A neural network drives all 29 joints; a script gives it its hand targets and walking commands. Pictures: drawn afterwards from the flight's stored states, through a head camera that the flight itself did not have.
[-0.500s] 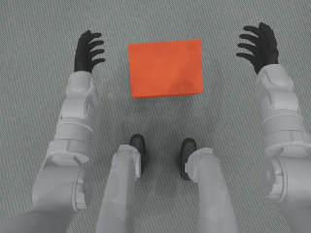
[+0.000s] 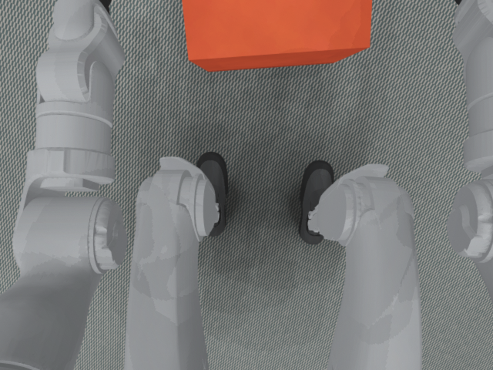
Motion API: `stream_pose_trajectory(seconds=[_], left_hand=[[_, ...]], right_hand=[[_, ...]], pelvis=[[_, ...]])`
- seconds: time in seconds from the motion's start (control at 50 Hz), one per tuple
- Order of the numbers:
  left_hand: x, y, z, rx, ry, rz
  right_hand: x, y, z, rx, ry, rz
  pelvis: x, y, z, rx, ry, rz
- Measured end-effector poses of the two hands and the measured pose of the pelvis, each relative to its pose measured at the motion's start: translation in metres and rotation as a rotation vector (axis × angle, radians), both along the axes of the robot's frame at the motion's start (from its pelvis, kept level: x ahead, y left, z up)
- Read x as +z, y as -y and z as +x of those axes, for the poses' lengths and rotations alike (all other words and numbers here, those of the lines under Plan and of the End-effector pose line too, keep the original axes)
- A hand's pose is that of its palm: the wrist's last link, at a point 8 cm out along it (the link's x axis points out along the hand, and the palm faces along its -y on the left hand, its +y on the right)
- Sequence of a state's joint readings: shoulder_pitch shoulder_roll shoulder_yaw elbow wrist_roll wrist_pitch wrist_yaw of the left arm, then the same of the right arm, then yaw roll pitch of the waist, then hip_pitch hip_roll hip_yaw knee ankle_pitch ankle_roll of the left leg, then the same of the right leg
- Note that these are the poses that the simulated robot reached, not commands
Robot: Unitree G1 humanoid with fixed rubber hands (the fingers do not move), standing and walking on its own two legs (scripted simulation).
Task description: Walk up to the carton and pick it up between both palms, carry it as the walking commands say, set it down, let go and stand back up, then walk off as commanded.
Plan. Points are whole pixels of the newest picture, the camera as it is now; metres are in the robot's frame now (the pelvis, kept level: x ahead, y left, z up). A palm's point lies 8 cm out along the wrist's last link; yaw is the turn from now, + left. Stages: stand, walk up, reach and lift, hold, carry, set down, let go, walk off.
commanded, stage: reach and lift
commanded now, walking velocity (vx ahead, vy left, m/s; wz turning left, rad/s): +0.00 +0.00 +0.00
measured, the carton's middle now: (271, 1) +0.58 +0.01 -0.37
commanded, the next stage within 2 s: none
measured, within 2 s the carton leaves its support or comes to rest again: neither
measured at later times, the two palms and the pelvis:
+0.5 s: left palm (113, 14) +0.52 +0.24 -0.26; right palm (415, 10) +0.55 -0.19 -0.27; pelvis +0.01 +0.00 -0.08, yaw +0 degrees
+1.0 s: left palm (122, 8) +0.54 +0.24 -0.29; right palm (406, 2) +0.56 -0.19 -0.29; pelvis +0.02 +0.00 -0.10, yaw +0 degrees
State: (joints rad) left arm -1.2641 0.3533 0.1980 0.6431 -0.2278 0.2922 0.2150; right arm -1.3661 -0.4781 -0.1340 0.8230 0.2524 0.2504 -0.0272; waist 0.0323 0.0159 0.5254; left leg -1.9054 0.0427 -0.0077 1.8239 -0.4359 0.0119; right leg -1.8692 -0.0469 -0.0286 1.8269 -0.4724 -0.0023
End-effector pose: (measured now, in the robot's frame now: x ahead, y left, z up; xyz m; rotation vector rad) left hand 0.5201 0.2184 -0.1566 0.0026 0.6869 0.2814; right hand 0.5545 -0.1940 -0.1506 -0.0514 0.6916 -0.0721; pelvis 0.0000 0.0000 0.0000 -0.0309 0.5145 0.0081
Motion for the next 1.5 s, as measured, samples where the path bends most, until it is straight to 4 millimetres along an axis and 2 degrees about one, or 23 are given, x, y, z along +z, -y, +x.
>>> stream_pose_trajectory(seconds=[0.12, 0.3, 0.34, 0.44, 0.5, 0.76, 1.08, 1.24, 1.42, 1.5], left_hand=[[-0.021, 0.007, 0.007, 0.006, -0.01, -0.017], [-0.076, 0.013, 0.001, 0.006, -0.043, -0.028], [-0.085, 0.008, 0.0, 0.001, -0.065, -0.014], [-0.093, -0.012, 0.004, 0.026, -0.055, 0.022], [-0.103, -0.018, 0.005, 0.035, -0.069, 0.015], [-0.128, -0.02, 0.018, 0.011, -0.066, -0.008], [-0.131, -0.014, 0.021, -0.013, -0.063, -0.014], [-0.13, -0.001, 0.027, -0.032, -0.055, -0.035], [-0.131, 0.027, 0.034, -0.056, -0.053, -0.083], [-0.131, 0.027, 0.034, -0.05, -0.047, -0.071]], right_hand=[[-0.024, 0.004, -0.002, -0.002, -0.022, -0.021], [-0.072, 0.002, -0.002, 0.026, -0.026, -0.034], [-0.084, 0.001, -0.003, 0.023, -0.033, -0.028], [-0.112, -0.004, -0.006, 0.035, -0.049, -0.014], [-0.124, -0.001, -0.006, 0.039, -0.074, -0.03], [-0.143, -0.003, 0.007, 0.023, -0.068, -0.03], [-0.144, -0.009, 0.01, 0.044, -0.062, -0.03], [-0.145, -0.013, 0.01, 0.067, -0.062, -0.036], [-0.144, -0.022, 0.014, 0.084, -0.05, -0.02], [-0.144, -0.023, 0.014, 0.083, -0.049, -0.017]], pelvis=[[-0.022, 0.001, 0.001, -0.001, 0.022, 0.005], [-0.054, 0.004, 0.006, -0.002, 0.005, 0.014], [-0.061, 0.004, 0.008, -0.002, 0.0, 0.015], [-0.073, 0.004, 0.011, -0.002, -0.01, 0.016], [-0.079, 0.004, 0.012, -0.002, -0.019, 0.016], [-0.099, 0.004, 0.015, -0.002, -0.04, 0.017], [-0.101, 0.004, 0.015, -0.001, -0.043, 0.016], [-0.101, 0.003, 0.015, -0.001, -0.043, 0.016], [-0.101, 0.003, 0.015, 0.0, -0.043, 0.015], [-0.101, 0.004, 0.015, 0.0, -0.043, 0.016]])
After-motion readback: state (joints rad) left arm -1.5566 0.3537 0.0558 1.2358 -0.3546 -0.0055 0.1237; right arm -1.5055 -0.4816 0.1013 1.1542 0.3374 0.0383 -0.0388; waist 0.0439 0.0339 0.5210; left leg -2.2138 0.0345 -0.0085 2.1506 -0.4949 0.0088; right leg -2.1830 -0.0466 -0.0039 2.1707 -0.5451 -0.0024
